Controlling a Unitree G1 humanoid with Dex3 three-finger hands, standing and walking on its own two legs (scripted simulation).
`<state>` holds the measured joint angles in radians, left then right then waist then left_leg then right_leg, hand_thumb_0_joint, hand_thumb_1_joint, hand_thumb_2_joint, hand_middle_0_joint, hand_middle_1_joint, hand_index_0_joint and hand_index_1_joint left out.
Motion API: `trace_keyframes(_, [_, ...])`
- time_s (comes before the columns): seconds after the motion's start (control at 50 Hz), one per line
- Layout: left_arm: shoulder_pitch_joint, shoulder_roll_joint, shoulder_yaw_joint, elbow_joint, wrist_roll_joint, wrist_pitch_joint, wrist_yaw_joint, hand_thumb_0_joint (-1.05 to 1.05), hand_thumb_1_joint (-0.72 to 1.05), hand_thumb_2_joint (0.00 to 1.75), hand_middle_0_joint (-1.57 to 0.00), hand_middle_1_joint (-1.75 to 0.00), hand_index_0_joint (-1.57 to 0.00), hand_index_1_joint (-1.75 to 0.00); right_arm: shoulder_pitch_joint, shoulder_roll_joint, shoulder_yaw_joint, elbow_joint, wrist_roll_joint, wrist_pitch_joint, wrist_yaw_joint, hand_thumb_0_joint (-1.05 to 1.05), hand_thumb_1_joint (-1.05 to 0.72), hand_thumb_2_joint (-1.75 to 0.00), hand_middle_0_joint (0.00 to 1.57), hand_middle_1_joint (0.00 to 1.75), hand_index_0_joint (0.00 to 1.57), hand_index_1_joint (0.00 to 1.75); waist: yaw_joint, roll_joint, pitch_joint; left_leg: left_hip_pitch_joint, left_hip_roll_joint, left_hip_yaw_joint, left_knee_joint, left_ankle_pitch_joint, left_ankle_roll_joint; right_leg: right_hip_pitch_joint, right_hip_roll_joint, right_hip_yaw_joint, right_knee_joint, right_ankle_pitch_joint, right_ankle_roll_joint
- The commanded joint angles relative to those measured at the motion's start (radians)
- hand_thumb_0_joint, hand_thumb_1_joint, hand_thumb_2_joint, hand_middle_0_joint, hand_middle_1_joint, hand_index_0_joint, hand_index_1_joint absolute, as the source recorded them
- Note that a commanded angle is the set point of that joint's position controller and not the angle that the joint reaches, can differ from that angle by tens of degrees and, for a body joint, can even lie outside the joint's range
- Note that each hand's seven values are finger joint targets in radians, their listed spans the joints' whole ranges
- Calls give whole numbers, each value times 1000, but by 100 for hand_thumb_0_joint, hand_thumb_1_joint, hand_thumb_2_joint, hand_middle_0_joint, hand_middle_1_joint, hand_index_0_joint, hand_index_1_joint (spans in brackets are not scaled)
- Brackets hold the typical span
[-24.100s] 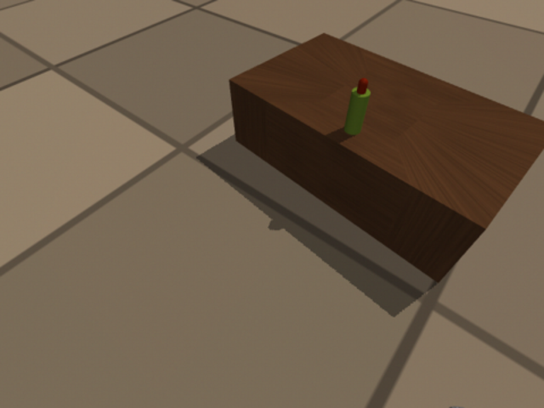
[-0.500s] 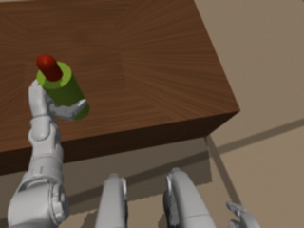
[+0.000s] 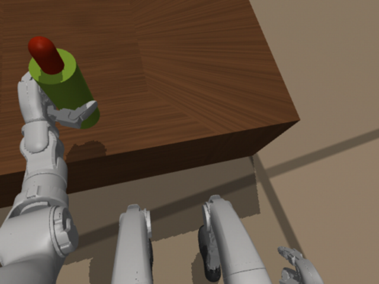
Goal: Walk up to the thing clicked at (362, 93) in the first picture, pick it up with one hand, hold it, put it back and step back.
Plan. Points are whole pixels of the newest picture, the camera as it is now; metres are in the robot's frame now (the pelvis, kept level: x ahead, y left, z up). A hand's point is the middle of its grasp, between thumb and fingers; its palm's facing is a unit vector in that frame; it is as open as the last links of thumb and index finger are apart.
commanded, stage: lower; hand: left
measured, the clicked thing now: (66, 87) +0.48 +0.21 +0.03
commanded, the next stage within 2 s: loosen in 0.92 s
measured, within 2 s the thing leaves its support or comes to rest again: rests again in 0.82 s
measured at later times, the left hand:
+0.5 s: hand (82, 107) +0.49 +0.21 -0.06, palm faces +0.15 -0.99 -0.02, open 10.0 cm
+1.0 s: hand (84, 111) +0.50 +0.21 -0.09, palm faces +0.14 -0.99 -0.03, open 10.0 cm
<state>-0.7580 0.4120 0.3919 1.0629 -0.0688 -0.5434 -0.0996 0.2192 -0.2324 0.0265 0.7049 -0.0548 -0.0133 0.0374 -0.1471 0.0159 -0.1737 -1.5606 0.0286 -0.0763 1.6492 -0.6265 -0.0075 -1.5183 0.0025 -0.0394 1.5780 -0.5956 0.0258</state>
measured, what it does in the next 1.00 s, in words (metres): lowers itself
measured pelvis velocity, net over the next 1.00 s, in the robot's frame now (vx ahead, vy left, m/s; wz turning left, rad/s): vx -0.02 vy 0.00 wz -0.01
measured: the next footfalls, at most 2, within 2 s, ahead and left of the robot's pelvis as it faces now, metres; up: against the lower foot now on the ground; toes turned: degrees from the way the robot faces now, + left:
none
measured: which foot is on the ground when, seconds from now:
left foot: down 0.00-1.00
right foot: down 0.00-1.00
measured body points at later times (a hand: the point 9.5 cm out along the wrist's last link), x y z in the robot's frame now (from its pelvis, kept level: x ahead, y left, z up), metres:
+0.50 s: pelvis -0.01 +0.00 -0.06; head +0.19 +0.04 +0.35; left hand +0.48 +0.26 -0.06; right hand +0.06 -0.27 -0.18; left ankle +0.05 +0.12 -0.53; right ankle +0.06 -0.14 -0.53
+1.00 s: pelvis -0.02 +0.00 -0.09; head +0.18 +0.04 +0.31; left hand +0.48 +0.26 -0.08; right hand +0.05 -0.27 -0.21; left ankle +0.05 +0.12 -0.53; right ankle +0.06 -0.14 -0.53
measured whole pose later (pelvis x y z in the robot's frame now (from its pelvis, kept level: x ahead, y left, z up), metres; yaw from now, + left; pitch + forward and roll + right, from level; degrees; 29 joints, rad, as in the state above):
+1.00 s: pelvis -0.02 +0.00 -0.09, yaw -1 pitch +35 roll -5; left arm -0.86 0.48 0.42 1.06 -0.06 -0.51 -0.13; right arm 0.21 -0.25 0.05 0.68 -0.06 0.00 0.04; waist -0.17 0.02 -0.17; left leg -1.90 0.01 -0.09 1.95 -0.67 -0.01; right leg -1.86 0.00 -0.03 1.89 -0.64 0.03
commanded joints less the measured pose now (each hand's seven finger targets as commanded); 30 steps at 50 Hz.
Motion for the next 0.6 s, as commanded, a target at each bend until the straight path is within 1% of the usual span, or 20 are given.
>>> trace_keyframes(0.0, [-468, 236, 25, -265, -24, -104, -12, 0, 14, 129, -129, -143, -130, -143, 142, -204, -71, -49, 3, -12, -12, 0, -91, -91, 20, 30, 20, 30, 2, 215, -610, 496, -1, -27, -215, 296, 7, 191, 14, -21, -135, 226, -81])
trace_keyframes(0.02, [-490, 249, 26, -286, -25, -105, -12, 0, 13, 128, -129, -142, -130, -143, 138, -199, -69, -50, 3, -12, -13, 0, -90, -90, 20, 30, 20, 30, 6, 212, -614, 466, -6, -16, -208, 264, 12, 210, 17, -16, -143, 213, -79])
trace_keyframes(0.06, [-475, 247, 36, -254, -29, -93, -8, 0, 13, 126, -131, -142, -131, -143, 145, -195, -65, -52, 2, -13, -15, 0, -91, -91, 20, 30, 20, 30, 3, 178, -644, 432, -10, 0, -172, 305, 22, 251, 16, -9, -140, 268, -72])
trace_keyframes(0.08, [-467, 236, 38, -229, -31, -92, -9, 0, 11, 125, -131, -142, -132, -144, 146, -195, -63, -51, 3, -14, -12, 0, -91, -91, 20, 30, 20, 30, -12, 168, -628, 402, -12, -4, -164, 294, 22, 240, 15, -11, -126, 261, -73])
trace_keyframes(0.12, [-460, 214, 32, -201, -37, -97, -13, 0, 10, 124, -130, -141, -130, -142, 146, -203, -63, -46, 4, -15, -10, 0, -91, -91, 20, 30, 20, 30, -12, 171, -583, 392, -8, -15, -156, 273, 19, 165, 14, -19, -101, 225, -76])
trace_keyframes(0.14, [-463, 226, 39, -188, -31, -99, -12, 0, 11, 123, -130, -140, -130, -141, 144, -205, -63, -43, 2, -13, -11, 0, -91, -90, 20, 30, 20, 30, -11, 183, -560, 378, -7, -21, -153, 247, 16, 124, 13, -22, -88, 196, -79])
trace_keyframes(0.2, [-487, 255, 36, -212, -15, -116, -18, 0, 13, 124, -132, -142, -133, -143, 147, -206, -62, -48, -3, -14, -9, 0, -91, -90, 20, 30, 20, 30, -13, 180, -590, 343, -9, -14, -127, 234, 19, 121, 14, -18, -68, 196, -78])
trace_keyframes(0.22, [-483, 272, 49, -216, -15, -122, -18, 0, 13, 125, -132, -143, -133, -143, 141, -202, -56, -50, -5, -16, -6, 0, -91, -90, 20, 30, 20, 30, -4, 187, -601, 321, -13, -7, -116, 227, 20, 131, 15, -14, -62, 193, -77])
trace_keyframes(0.26, [-509, 274, 44, -227, -20, -126, -24, 0, 13, 125, -133, -143, -133, -144, 146, -203, -57, -55, -4, -16, -6, 0, -91, -90, 20, 30, 20, 30, -9, 180, -640, 315, -14, 0, -92, 232, 24, 139, 16, -11, -51, 204, -74])
trace_keyframes(0.32, [-541, 324, 76, -268, -27, -131, -22, 0, 15, 125, -132, -142, -132, -143, 149, -209, -57, -58, -5, -16, -9, 0, -91, -91, 20, 30, 20, 30, 3, 195, -702, 310, -16, 8, -72, 233, 25, 152, 17, -5, -32, 207, -71])
trace_keyframes(0.36, [-569, 318, 64, -291, -27, -130, -25, 0, 16, 127, -132, -143, -132, -145, 151, -212, -55, -56, -7, -15, -7, 0, -92, -91, 20, 30, 20, 30, -2, 238, -739, 348, -14, 1, -56, 273, 20, 116, 15, -7, -8, 223, -76])
trace_keyframes(0.38, [-553, 330, 80, -296, -27, -127, -23, 0, 15, 127, -131, -142, -131, -144, 157, -213, -54, -57, -9, -14, -8, 0, -92, -91, 20, 30, 20, 30, 0, 242, -765, 349, -14, 3, -45, 312, 21, 131, 16, -8, 2, 255, -75])
trace_keyframes(0.4, [-559, 343, 82, -297, -26, -123, -19, 0, 13, 127, -131, -141, -130, -144, 155, -211, -51, -57, -6, -12, -10, 0, -92, -91, 20, 30, 20, 30, 8, 234, -752, 329, -15, 8, -46, 292, 22, 136, 17, -6, 1, 242, -74])
trace_keyframes(0.42, [-566, 317, 66, -296, -26, -119, -19, 0, 12, 127, -132, -142, -131, -144, 151, -209, -54, -56, -6, -11, -11, 0, -92, -91, 20, 30, 20, 30, -3, 237, -738, 320, -14, 5, -43, 270, 22, 115, 16, -6, 3, 226, -75])
trace_keyframes(0.44, [-552, 317, 77, -286, -26, -114, -20, 0, 12, 128, -131, -143, -130, -145, 160, -212, -54, -53, -7, -10, -11, 0, -92, -91, 20, 30, 20, 30, -7, 240, -742, 327, -13, -1, -39, 281, 19, 101, 15, -10, 14, 229, -77])
trace_keyframes(0.46, [-569, 338, 76, -308, -22, -115, -19, 0, 13, 127, -129, -140, -128, -143, 153, -213, -52, -52, -7, -10, -11, 0, -91, -91, 20, 30, 20, 30, -2, 259, -736, 321, -13, 0, -43, 263, 17, 94, 16, -11, 19, 211, -79])
trace_keyframes(0.48, [-567, 308, 68, -278, -23, -110, -23, 0, 13, 126, -129, -141, -128, -143, 159, -215, -55, -48, -7, -8, -11, 0, -92, -91, 20, 30, 20, 30, -15, 262, -734, 331, -11, -6, -30, 280, 16, 61, 14, -14, 30, 220, -80])
trace_keyframes(0.52, [-552, 313, 68, -262, -18, -99, -20, 0, 14, 127, -127, -139, -126, -141, 155, -210, -52, -53, -5, -5, -14, 0, -91, -91, 20, 30, 20, 30, -19, 215, -701, 268, -15, 7, -20, 234, 25, 84, 16, -11, 15, 202, -73])
trace_keyframes(0.54, [-546, 287, 50, -239, -17, -92, -23, 0, 13, 126, -127, -140, -127, -142, 153, -212, -54, -51, -5, -5, -15, 0, -91, -91, 20, 30, 20, 30, -31, 211, -670, 238, -16, 8, -19, 204, 25, 76, 15, -12, 15, 184, -73])
trace_keyframes(0.58, [-540, 316, 72, -245, -19, -88, -22, 0, 14, 127, -128, -140, -128, -142, 154, -210, -51, -51, -5, -6, -16, 0, -91, -91, 20, 30, 20, 30, -21, 188, -676, 195, -18, 21, 3, 201, 31, 105, 16, -5, 18, 194, -67])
